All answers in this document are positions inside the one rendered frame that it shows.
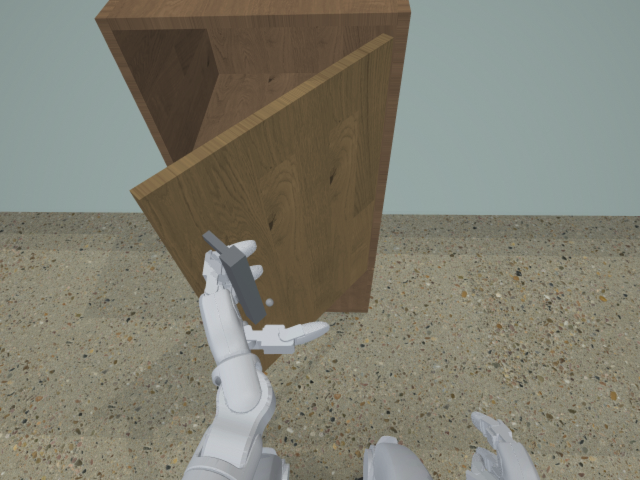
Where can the left robot thigh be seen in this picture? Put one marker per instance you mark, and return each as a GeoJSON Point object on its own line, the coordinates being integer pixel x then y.
{"type": "Point", "coordinates": [271, 467]}

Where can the robot left forearm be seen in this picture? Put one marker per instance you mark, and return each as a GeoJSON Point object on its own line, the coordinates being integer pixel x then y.
{"type": "Point", "coordinates": [231, 447]}

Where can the right robot thigh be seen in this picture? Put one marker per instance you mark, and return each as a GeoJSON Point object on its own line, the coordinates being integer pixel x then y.
{"type": "Point", "coordinates": [390, 461]}

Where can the left robot hand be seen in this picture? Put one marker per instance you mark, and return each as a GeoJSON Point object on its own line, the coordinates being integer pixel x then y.
{"type": "Point", "coordinates": [223, 323]}

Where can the right robot hand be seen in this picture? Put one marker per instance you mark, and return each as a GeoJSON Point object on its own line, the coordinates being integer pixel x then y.
{"type": "Point", "coordinates": [512, 461]}

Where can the handle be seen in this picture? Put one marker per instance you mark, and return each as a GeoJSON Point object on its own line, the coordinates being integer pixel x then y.
{"type": "Point", "coordinates": [239, 273]}

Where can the robot thigh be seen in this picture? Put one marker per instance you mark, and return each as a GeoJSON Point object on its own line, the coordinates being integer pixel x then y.
{"type": "Point", "coordinates": [271, 467]}
{"type": "Point", "coordinates": [390, 461]}

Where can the cupboard door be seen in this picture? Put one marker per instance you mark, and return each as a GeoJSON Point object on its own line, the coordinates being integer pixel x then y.
{"type": "Point", "coordinates": [298, 177]}

